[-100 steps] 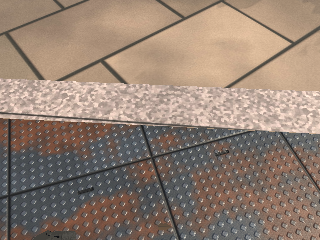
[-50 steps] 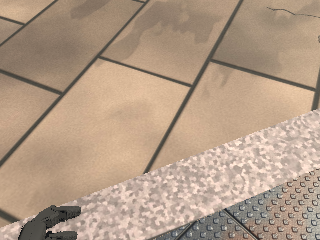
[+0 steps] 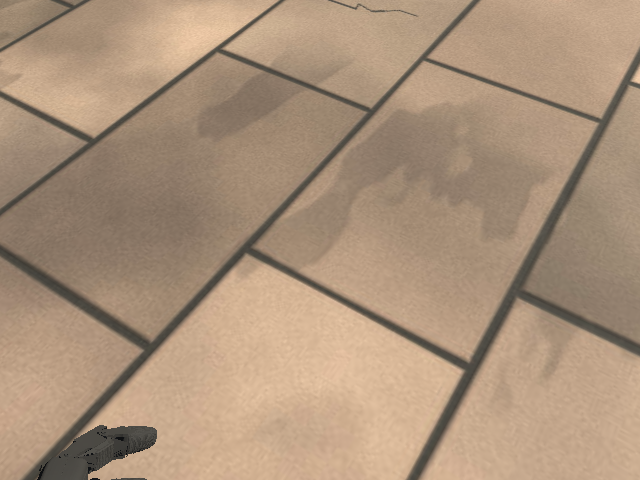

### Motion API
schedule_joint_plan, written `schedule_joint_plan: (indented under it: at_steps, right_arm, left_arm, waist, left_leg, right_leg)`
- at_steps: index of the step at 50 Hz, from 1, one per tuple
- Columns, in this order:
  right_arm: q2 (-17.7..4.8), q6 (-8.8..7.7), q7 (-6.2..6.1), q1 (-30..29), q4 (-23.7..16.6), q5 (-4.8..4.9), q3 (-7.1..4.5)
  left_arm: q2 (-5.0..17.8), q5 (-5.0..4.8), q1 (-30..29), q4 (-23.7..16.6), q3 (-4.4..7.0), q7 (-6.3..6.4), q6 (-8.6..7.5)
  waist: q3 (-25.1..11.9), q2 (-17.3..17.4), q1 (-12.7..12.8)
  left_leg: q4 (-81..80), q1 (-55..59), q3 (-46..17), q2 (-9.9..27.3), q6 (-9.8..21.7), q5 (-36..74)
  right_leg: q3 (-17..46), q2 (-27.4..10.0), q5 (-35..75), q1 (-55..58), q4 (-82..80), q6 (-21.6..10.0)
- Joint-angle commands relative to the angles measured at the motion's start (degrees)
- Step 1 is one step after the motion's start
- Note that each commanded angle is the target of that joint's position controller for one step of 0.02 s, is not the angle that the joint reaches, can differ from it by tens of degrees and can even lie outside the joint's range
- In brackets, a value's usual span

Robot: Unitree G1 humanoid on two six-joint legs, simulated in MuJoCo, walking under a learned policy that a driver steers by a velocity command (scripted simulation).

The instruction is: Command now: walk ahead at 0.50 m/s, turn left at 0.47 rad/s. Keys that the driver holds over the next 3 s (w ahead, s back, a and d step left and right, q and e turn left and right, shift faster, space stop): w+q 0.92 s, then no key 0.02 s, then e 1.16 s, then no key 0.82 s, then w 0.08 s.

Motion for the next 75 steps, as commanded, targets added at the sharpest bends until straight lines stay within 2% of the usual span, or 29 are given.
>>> schedule_joint_plan:
  at_steps: [1,2,3,6,9,21,23,25,26,27,28,29,31,35,41,47,50,51,52,53,56,59,62,66,70,71,72,73,75]
  right_arm:
    - [-0.4,-1.13,0.04,2.0,-6.0,-0.86,0.64]
    - [-1.9,-1.79,0.09,3.2,-7.0,0.63,0.63]
    - [-7.8,-1.74,-0.05,-1.2,-7.0,1.55,-1.02]
    - [-6.6,-0.47,0.00,-6.1,-8.3,0.39,-1.76]
    - [-3.4,1.01,0.48,-6.7,-9.5,0.51,-1.44]
    - [-2.6,1.12,3.76,-23.3,-17.6,0.02,-0.64]
    - [-4.3,1.43,3.95,-21.5,-18.1,-0.18,-1.51]
    - [-8.2,1.85,3.44,-8.8,-15.2,0.03,-4.02]
    - [-12.6,2.45,2.34,1.5,-12.3,0.29,-6.13]
    - [-19.3,2.08,1.81,-0.5,-12.6,0.96,-6.94]
    - [-15.2,0.85,2.25,0.6,-15.0,0.29,-5.38]
    - [-11.5,-0.18,2.56,-1.2,-14.4,-0.24,-4.24]
    - [-8.0,-0.82,2.46,-8.2,-15.0,-0.29,-3.08]
    - [-7.9,-1.34,1.38,-11.1,-16.2,-0.83,-2.72]
    - [-9.7,-0.81,-0.22,-5.9,-14.1,-0.17,-3.34]
    - [-8.8,0.25,-0.73,-2.8,-12.1,0.08,-3.34]
    - [-5.0,0.76,-0.98,-3.8,-12.6,-0.88,-1.94]
    - [-2.6,0.46,-1.12,1.1,-13.2,-1.67,-0.94]
    - [-2.5,0.34,-0.90,9.5,-11.1,-0.54,-0.53]
    - [-7.6,0.42,-0.79,6.8,-10.7,-0.23,-1.43]
    - [-8.1,1.59,-1.28,-8.1,-14.4,-2.39,-1.88]
    - [-3.7,1.81,-1.70,-7.3,-14.6,-1.84,-0.84]
    - [-4.3,2.33,-2.26,-8.5,-14.6,-1.39,-0.89]
    - [-4.7,3.16,-2.03,-13.8,-16.0,-1.30,-1.14]
    - [-5.0,1.17,-1.09,-12.4,-15.7,-1.10,-1.58]
    - [-7.6,0.85,-1.29,-11.1,-15.7,-1.65,-2.26]
    - [-11.4,1.30,-1.83,-12.5,-16.8,-2.80,-2.94]
    - [-11.8,1.55,-1.28,-12.7,-16.4,-4.50,-3.23]
    - [-6.4,1.13,-1.15,-16.7,-17.4,-3.16,-1.68]
  left_arm:
    - [16.9,1.20,21.0,1.4,5.68,1.14,-0.31]
    - [14.9,0.73,22.8,2.3,5.27,0.74,0.32]
    - [9.9,0.48,19.2,1.5,3.87,0.73,0.28]
    - [5.0,0.93,10.7,1.7,2.29,0.75,0.28]
    - [5.9,1.02,9.3,3.1,2.90,0.87,-0.47]
    - [12.1,-0.78,14.9,7.5,4.96,1.81,1.82]
    - [13.7,-1.38,14.4,7.5,5.47,1.98,2.60]
    - [14.3,-1.97,13.1,7.2,5.51,2.17,3.47]
    - [12.2,-0.69,13.9,6.6,4.64,2.37,3.29]
    - [3.6,1.87,18.6,3.0,1.88,1.72,2.01]
    - [7.0,-0.06,14.0,2.5,2.02,1.00,-0.26]
    - [10.3,-2.30,8.3,0.7,2.86,0.51,-1.45]
    - [9.4,-0.07,7.3,1.5,2.76,1.26,-2.15]
    - [8.4,1.16,9.7,1.6,3.07,1.16,0.12]
    - [4.9,0.85,-2.4,-2.2,1.55,0.50,0.24]
    - [8.1,0.32,-4.4,-3.9,2.54,-0.49,-0.94]
    - [10.6,2.74,7.0,-1.1,3.59,-0.35,-2.04]
    - [14.2,3.90,13.2,-0.5,4.26,-0.34,-1.98]
    - [13.6,1.98,17.6,2.8,4.56,-0.93,-0.71]
    - [10.3,-0.30,15.9,1.9,3.49,-1.30,-0.09]
    - [6.1,0.20,5.9,0.1,1.43,-1.03,1.28]
    - [9.7,0.80,6.1,1.2,2.71,-0.47,2.34]
    - [12.7,-0.17,6.8,1.1,4.09,0.50,3.71]
    - [12.1,-1.10,6.6,0.9,4.34,1.42,5.75]
    - [10.7,-1.41,6.0,0.5,4.01,2.45,7.27]
    - [8.7,-1.13,7.5,0.4,3.37,2.64,7.37]
    - [5.2,-0.42,10.3,0.0,2.44,2.53,7.22]
    - [8.1,-0.60,10.7,-1.1,3.30,2.59,6.74]
    - [12.7,-0.87,13.3,1.3,5.20,2.65,7.31]
  waist:
    - [-18.8,-9.1,10.5]
    - [-21.2,-17.7,10.4]
    - [-12.5,-9.5,11.0]
    - [-1.4,-5.3,7.2]
    - [0.6,-4.8,5.7]
    - [4.9,-1.1,9.6]
    - [2.5,-2.7,7.4]
    - [-4.7,-2.3,-0.4]
    - [-10.0,2.1,-4.7]
    - [-13.3,18.4,2.6]
    - [-21.3,12.1,-0.8]
    - [-13.5,8.5,-1.7]
    - [-5.0,1.3,2.9]
    - [-3.0,3.0,6.8]
    - [0.7,5.1,2.5]
    - [0.8,7.7,2.6]
    - [-7.9,7.8,7.5]
    - [-17.2,-2.6,7.3]
    - [-23.5,-17.6,6.3]
    - [-19.2,-9.1,7.2]
    - [-5.0,-0.7,6.0]
    - [-5.2,-5.5,4.2]
    - [-9.0,-5.5,4.7]
    - [-6.0,-6.0,5.9]
    - [-4.5,-6.3,3.7]
    - [-6.0,-3.4,4.0]
    - [-6.7,9.3,6.5]
    - [-6.0,17.2,6.4]
    - [-4.0,9.3,7.4]
  left_leg:
    - [33.4,-29.2,0.7,0.4,1.9,2.7]
    - [44.9,-40.2,-0.7,0.4,1.2,-11.6]
    - [49.4,-43.5,-2.5,3.8,1.5,-7.0]
    - [44.7,-38.9,-0.7,9.2,0.8,4.2]
    - [41.5,-36.3,0.4,10.6,-0.1,8.0]
    - [13.9,-36.2,7.6,8.0,2.5,20.2]
    - [13.1,-30.8,10.6,4.8,4.7,14.4]
    - [9.3,-12.9,13.4,-0.4,8.0,14.6]
    - [8.2,5.1,6.3,2.0,10.8,15.6]
    - [2.9,22.3,-26.0,17.0,20.8,5.5]
    - [-6.1,25.2,-41.9,21.8,24.0,-3.1]
    - [-7.7,20.7,-34.4,20.6,20.7,0.8]
    - [-7.9,5.0,-21.4,15.5,16.4,12.6]
    - [-10.8,-7.8,-14.2,12.6,16.9,26.2]
    - [-10.9,-13.3,-8.6,7.7,12.4,20.3]
    - [-2.3,-5.1,-15.8,10.6,10.3,20.7]
    - [14.5,-4.1,-11.2,5.8,5.4,36.6]
    - [31.1,-16.7,-7.7,0.2,1.6,19.5]
    - [48.2,-29.0,-4.0,-5.5,-2.1,-14.4]
    - [52.8,-33.1,-7.0,-2.4,-2.6,-14.0]
    - [44.1,-32.3,-1.0,4.3,-3.6,-4.8]
    - [29.4,-23.8,2.2,3.1,-4.6,-4.5]
    - [22.5,-19.3,2.1,1.7,-4.9,2.0]
    - [16.3,-17.4,0.9,0.6,-4.2,6.0]
    - [-0.6,-9.2,1.6,0.8,-2.2,14.6]
    - [-3.2,-3.6,-2.2,6.9,0.1,17.5]
    - [-4.8,0.8,-13.6,18.9,5.9,26.2]
    - [-6.2,-3.5,-22.4,26.1,13.8,32.8]
    - [-4.8,-4.9,-13.9,21.4,12.6,32.9]
  right_leg:
    - [22.7,-19.2,-6.6,46.4,0.5,-10.5]
    - [39.7,-24.1,-20.6,48.3,-7.2,-14.5]
    - [33.3,-21.5,-26.2,41.1,-9.1,-12.0]
    - [14.3,-15.2,-11.8,23.2,-13.4,-8.9]
    - [5.7,-14.0,-3.3,18.2,-17.0,-9.7]
    - [-11.6,-15.5,10.8,29.1,-15.1,-7.3]
    - [-13.6,-15.5,28.2,31.3,-8.3,-6.1]
    - [-16.4,-13.2,39.3,27.7,10.0,-4.0]
    - [-16.6,-11.0,25.8,14.6,26.7,-1.3]
    - [-13.2,0.4,-27.2,-12.0,47.0,2.4]
    - [1.3,2.5,-32.6,-18.2,54.3,1.7]
    - [2.2,-0.3,-27.0,-23.1,53.8,0.2]
    - [2.0,-4.5,-18.7,-17.3,43.6,-0.7]
    - [1.6,-5.2,-13.5,-9.0,33.7,2.2]
    - [0.3,-0.4,7.4,-4.8,9.7,4.2]
    - [2.2,1.2,2.9,-2.0,1.8,1.7]
    - [1.4,-2.0,14.9,15.8,-0.2,-3.8]
    - [14.5,-12.8,31.6,34.9,4.8,-10.9]
    - [33.9,-22.7,31.1,44.9,0.9,-20.9]
    - [35.3,-21.1,19.4,40.4,-2.2,-19.4]
    - [19.6,-13.1,21.3,20.6,-4.8,-14.0]
    - [14.2,-8.5,29.5,14.7,-5.6,-13.0]
    - [15.5,-9.1,24.4,14.3,-6.2,-13.5]
    - [19.0,-7.4,0.2,10.1,-8.2,-11.7]
    - [21.6,-4.2,-3.1,8.5,-3.3,-8.1]
    - [19.9,-2.0,-8.8,5.4,1.2,-5.3]
    - [11.2,4.5,-23.9,-2.2,13.6,-1.7]
    - [3.8,7.2,-34.8,-7.2,25.7,0.8]
    - [4.8,3.6,-29.8,-8.1,38.1,3.5]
